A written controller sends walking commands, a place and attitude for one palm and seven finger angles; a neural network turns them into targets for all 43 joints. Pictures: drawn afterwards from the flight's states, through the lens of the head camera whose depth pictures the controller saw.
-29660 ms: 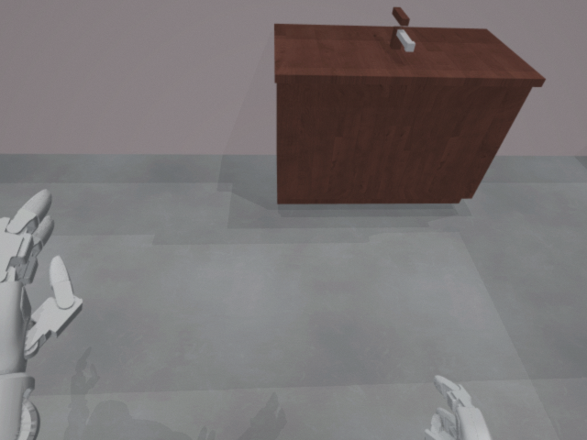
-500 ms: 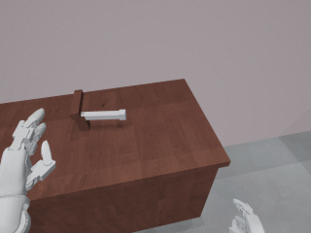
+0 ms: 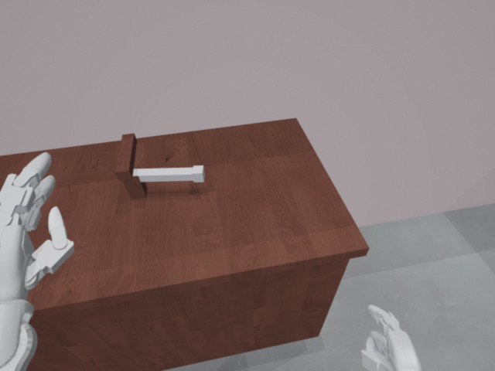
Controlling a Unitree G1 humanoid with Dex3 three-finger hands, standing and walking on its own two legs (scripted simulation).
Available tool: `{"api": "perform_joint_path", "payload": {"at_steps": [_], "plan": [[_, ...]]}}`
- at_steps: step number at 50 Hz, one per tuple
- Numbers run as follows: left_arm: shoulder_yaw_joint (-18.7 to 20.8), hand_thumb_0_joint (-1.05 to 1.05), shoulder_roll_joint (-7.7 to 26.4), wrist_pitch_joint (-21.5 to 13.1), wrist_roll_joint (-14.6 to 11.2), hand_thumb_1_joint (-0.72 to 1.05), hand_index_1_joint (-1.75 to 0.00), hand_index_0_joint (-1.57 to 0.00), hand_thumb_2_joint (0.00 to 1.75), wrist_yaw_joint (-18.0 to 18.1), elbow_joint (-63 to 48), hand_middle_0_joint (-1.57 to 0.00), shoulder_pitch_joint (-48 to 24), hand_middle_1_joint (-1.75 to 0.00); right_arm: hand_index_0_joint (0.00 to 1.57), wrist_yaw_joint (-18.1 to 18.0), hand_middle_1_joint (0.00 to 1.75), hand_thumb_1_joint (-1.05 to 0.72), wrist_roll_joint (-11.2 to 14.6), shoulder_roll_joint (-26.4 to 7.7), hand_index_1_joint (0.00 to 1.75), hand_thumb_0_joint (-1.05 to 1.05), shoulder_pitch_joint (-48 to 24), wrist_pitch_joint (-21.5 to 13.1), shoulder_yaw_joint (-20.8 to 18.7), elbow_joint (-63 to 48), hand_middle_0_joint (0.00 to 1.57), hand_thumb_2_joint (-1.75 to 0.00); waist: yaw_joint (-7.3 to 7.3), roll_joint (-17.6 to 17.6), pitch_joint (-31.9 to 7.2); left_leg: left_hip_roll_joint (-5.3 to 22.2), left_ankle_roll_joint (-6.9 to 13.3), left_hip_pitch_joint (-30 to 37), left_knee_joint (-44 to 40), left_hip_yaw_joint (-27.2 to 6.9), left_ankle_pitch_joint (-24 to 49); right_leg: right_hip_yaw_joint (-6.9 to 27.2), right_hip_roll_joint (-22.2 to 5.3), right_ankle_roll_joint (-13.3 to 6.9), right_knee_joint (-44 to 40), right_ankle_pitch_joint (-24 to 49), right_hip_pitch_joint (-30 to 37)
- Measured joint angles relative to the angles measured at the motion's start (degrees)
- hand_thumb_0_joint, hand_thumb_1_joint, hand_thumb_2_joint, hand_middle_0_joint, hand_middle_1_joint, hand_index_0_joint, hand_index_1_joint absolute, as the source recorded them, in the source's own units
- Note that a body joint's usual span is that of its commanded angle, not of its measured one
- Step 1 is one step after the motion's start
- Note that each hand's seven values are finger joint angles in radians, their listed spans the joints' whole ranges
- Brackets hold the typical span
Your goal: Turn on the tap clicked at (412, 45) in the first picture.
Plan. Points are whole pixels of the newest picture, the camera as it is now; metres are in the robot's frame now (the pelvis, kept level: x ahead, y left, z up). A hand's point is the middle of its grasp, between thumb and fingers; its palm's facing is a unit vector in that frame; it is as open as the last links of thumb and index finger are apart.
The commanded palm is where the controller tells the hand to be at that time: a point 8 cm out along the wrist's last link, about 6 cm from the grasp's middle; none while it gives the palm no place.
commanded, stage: step back with the hand held close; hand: left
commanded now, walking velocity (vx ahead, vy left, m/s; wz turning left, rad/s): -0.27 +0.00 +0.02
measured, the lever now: (198, 173) +0.52 +0.19 +0.00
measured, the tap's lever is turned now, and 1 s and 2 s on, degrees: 80 80 80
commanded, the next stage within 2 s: stop stepping back and stand still in 1.30 s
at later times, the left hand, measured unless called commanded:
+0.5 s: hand (37, 284) +0.16 +0.27 +0.16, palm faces +0.39 -0.81 -0.44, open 7.5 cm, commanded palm +0.11 +0.31 +0.17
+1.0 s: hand (29, 322) +0.12 +0.25 +0.16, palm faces +0.40 -0.84 -0.36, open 7.5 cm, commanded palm +0.06 +0.30 +0.17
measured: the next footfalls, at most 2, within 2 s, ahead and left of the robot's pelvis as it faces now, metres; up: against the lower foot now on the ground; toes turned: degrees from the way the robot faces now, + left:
left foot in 1.10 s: -0.03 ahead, +0.16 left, +0.00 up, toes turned +2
right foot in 1.32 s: -0.09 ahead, -0.11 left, +0.00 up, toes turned +1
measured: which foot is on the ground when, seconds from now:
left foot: down 0.00-0.94, up 0.96-1.00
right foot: down 0.00-1.00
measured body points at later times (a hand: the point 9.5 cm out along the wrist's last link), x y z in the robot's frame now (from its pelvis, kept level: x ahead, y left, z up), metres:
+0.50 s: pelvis -0.05 +0.03 -0.01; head -0.03 +0.02 +0.44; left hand +0.13 +0.31 +0.18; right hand +0.12 -0.20 -0.10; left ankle +0.03 +0.12 -0.74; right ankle -0.02 -0.10 -0.74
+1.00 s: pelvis -0.10 +0.02 -0.02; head -0.07 +0.03 +0.43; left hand +0.09 +0.30 +0.18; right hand +0.08 -0.22 -0.10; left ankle -0.01 +0.13 -0.72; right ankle -0.02 -0.10 -0.74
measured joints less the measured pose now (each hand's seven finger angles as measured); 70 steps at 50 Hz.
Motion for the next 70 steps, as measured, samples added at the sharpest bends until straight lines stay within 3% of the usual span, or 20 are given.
{"api": "perform_joint_path", "payload": {"at_steps": [3,7,11,18,27,32,37,43,45,47,51,54,56,58,60,62,64,67,68,70], "plan": [[1.6,0.02,-0.2,-0.6,0.0,0.89,-0.30,-0.21,0.90,0.0,0.5,-0.21,-0.4,-0.30,0.20,0.0,0.30,-0.91,0.3,-0.2,0.30,0.01,-0.4,1.3,-0.3,-1.1,0.20,-0.89,-0.83,0.0,-0.4,0.0,0.2,-1.9,0.3,0.9,0.3,0.9,-0.2,0.5,1.0,0.3,-2.6],[0.2,0.02,-0.9,0.0,0.2,0.89,-0.30,-0.20,0.90,-0.3,-0.5,-0.21,2.2,-0.30,0.20,-0.2,0.30,-0.91,0.6,-0.6,0.30,0.01,-0.1,2.2,-0.9,-3.0,0.20,-0.89,-2.29,-0.4,-0.6,-0.6,0.9,-3.9,0.1,2.2,1.0,2.0,-0.9,1.3,2.4,0.5,-5.6],[-0.6,0.02,0.4,0.1,0.6,0.89,-0.30,-0.21,0.90,-0.5,-3.4,-0.21,5.2,-0.30,0.20,-0.6,0.30,-0.91,0.6,-0.7,0.30,0.01,0.6,2.6,-1.4,-4.1,0.20,-0.89,-3.20,-1.5,0.0,-1.3,1.6,-5.7,0.1,2.8,1.9,2.5,-1.6,1.9,3.7,0.7,-8.1],[2.5,0.02,2.9,-1.2,1.0,0.88,-0.30,-0.21,0.90,0.8,-6.9,-0.21,7.0,-0.30,0.20,-0.8,0.30,-0.91,0.6,-0.5,0.30,0.01,2.1,1.6,-1.7,-4.3,0.20,-0.89,-2.76,-2.3,0.9,-2.1,2.2,-8.8,1.1,2.6,3.2,2.1,-2.5,2.5,5.9,1.2,-11.5],[1.7,0.02,-0.1,-1.2,1.7,0.89,-0.30,-0.21,0.90,2.2,-6.0,-0.21,5.3,-0.30,0.20,-0.9,0.30,-0.91,0.5,0.5,0.30,0.01,1.9,-0.1,-0.6,-2.8,0.20,-0.89,-2.04,-1.3,1.0,-2.0,2.2,-12.0,3.8,1.6,2.4,1.1,-2.3,2.3,7.6,1.9,-14.0],[0.8,0.02,-0.1,-1.0,1.5,0.89,-0.30,-0.21,0.90,2.7,-8.4,-0.21,4.7,-0.30,0.21,-0.6,0.30,-0.90,0.1,0.7,0.30,0.01,1.0,-0.2,-0.4,-2.6,0.20,-0.89,-2.78,-2.1,1.5,-1.6,1.9,-14.0,6.2,1.0,1.4,0.6,-1.9,1.9,9.0,2.1,-15.4],[2.2,0.02,1.7,-1.8,1.3,0.88,-0.30,-0.21,0.90,3.0,-10.3,-0.21,5.6,-0.30,0.21,-0.7,0.30,-0.90,0.2,0.5,0.30,0.01,0.9,0.0,-0.8,-3.0,0.20,-0.89,-3.82,-2.9,1.6,-1.4,2.1,-14.7,6.8,0.9,4.0,0.4,-1.7,2.1,10.5,1.9,-16.4],[4.3,0.02,2.6,-2.4,2.4,0.89,-0.30,-0.21,0.90,3.2,-8.9,-0.21,5.2,-0.30,0.20,-0.8,0.30,-0.91,-0.2,0.8,0.30,0.01,1.9,-0.5,-0.9,-3.3,0.20,-0.89,-3.74,-3.1,1.7,-1.2,2.1,-15.0,6.2,0.7,4.8,1.2,-0.8,2.0,11.0,1.5,-17.0],[4.1,0.02,2.1,-2.4,2.5,0.89,-0.30,-0.21,0.90,3.2,-8.8,-0.21,4.8,-0.30,0.20,-0.6,0.30,-0.90,-0.3,0.8,0.30,0.01,2.0,-0.5,-0.8,-3.1,0.20,-0.89,-3.50,-3.4,1.8,-1.2,1.9,-15.7,7.4,0.7,2.8,1.1,-0.9,1.5,11.1,3.3,-17.4],[3.0,0.02,1.1,-2.3,2.4,0.89,-0.30,-0.21,0.90,3.5,-9.1,-0.21,4.6,-0.30,0.20,-0.3,0.30,-0.90,-0.4,0.8,0.30,0.01,2.1,-0.3,-0.8,-2.5,0.20,-0.89,-3.36,-3.8,1.5,-1.6,1.5,-17.2,10.0,0.5,-4.3,0.9,-1.2,1.1,11.3,3.0,-18.1],[0.8,0.02,0.1,-1.8,2.1,0.89,-0.30,-0.21,0.90,3.8,-11.4,-0.21,4.8,-0.30,0.20,0.9,0.30,-0.91,-0.3,1.1,0.30,0.01,1.6,1.0,-1.0,-0.8,0.20,-0.89,-3.90,-6.6,1.5,-3.2,0.2,-17.9,20.0,0.4,-10.4,1.4,-3.1,1.1,11.0,3.7,-18.7],[1.3,0.02,1.4,-2.2,2.0,0.88,-0.30,-0.21,0.90,3.7,-13.1,-0.21,5.5,-0.30,0.20,1.0,0.30,-0.91,-0.4,1.2,0.30,0.01,1.7,1.5,-0.8,-1.4,0.20,-0.89,-5.30,-8.4,1.1,-2.3,0.6,-12.4,12.5,0.4,-8.0,1.4,-4.3,1.9,11.5,4.3,-20.4],[2.6,0.02,3.2,-2.8,1.8,0.88,-0.30,-0.21,0.90,3.8,-13.6,-0.21,5.2,-0.30,0.20,0.6,0.30,-0.91,-0.5,1.1,0.30,0.01,1.6,1.0,-1.5,-2.3,0.20,-0.89,-6.03,-8.1,1.4,-1.5,1.3,-12.1,8.5,-0.3,-0.7,1.2,-4.1,2.5,14.9,2.0,-23.1],[4.6,0.02,4.7,-3.1,1.1,0.88,-0.30,-0.21,0.90,3.8,-12.4,-0.21,4.8,-0.30,0.20,0.6,0.30,-0.91,-0.7,2.5,0.30,0.01,0.8,0.1,-1.9,-1.7,0.20,-0.89,-5.24,-9.1,2.5,-1.4,0.2,-12.5,9.0,0.8,-0.3,3.7,-2.6,2.5,23.6,-6.7,-25.7],[5.8,0.02,4.8,-2.7,0.6,0.88,-0.30,-0.21,0.90,3.9,-11.3,-0.21,4.7,-0.30,0.20,1.0,0.30,-0.91,-1.0,3.4,0.30,0.01,0.9,-1.3,-2.0,-1.2,0.20,-0.89,-4.85,-8.6,2.9,-0.6,-0.4,-12.2,7.6,0.9,0.2,4.4,-1.0,2.6,29.9,-10.2,-26.5],[5.8,0.02,3.7,-2.2,0.5,0.89,-0.30,-0.21,0.90,3.8,-10.6,-0.21,4.3,-0.30,0.20,1.7,0.30,-0.91,-0.8,3.8,0.30,0.01,1.5,-2.4,-1.8,-0.9,0.20,-0.89,-4.13,-7.4,3.0,0.4,-0.9,-11.8,5.6,0.9,1.8,3.8,-0.8,2.7,28.1,-9.8,-24.5],[5.2,0.02,2.4,-1.7,0.6,0.89,-0.30,-0.21,0.90,3.8,-10.7,-0.21,4.3,-0.30,0.20,2.1,0.30,-0.91,-0.7,3.8,0.30,0.01,2.1,-2.8,-1.3,-1.0,0.20,-0.89,-3.48,-6.1,2.8,1.4,-1.3,-12.0,4.5,0.9,3.2,3.2,-1.1,2.6,21.1,-8.2,-20.5],[4.0,0.02,1.2,-1.8,1.3,0.89,-0.30,-0.20,0.90,3.3,-11.1,-0.21,4.3,-0.30,0.21,2.3,0.30,-0.90,-0.5,3.3,0.30,0.01,2.3,-2.9,-0.6,-1.3,0.20,-0.89,-2.86,-3.7,2.7,3.2,-1.9,-14.4,6.9,0.1,3.1,2.1,-0.8,2.3,9.5,1.5,-14.6],[3.4,0.02,0.7,-2.0,1.6,0.89,-0.30,-0.20,0.90,3.1,-11.1,-0.21,4.0,-0.30,0.21,2.3,0.30,-0.90,-0.6,2.9,0.30,0.01,1.7,-2.7,-0.6,-0.9,0.20,-0.89,-3.11,-2.4,3.4,3.8,-1.6,-15.7,9.4,-1.0,-0.7,1.3,0.1,1.8,9.0,3.0,-14.6],[2.0,0.02,0.7,-2.1,1.6,0.89,-0.30,-0.20,0.90,2.5,-11.1,-0.21,4.0,-0.30,0.21,2.2,0.30,-0.90,0.0,2.9,0.30,0.01,1.0,-1.7,-1.1,0.1,0.20,-0.89,-3.56,-3.1,3.5,1.2,-1.8,-19.1,20.3,-1.9,-8.8,1.2,-0.5,1.0,9.3,3.1,-15.8]]}}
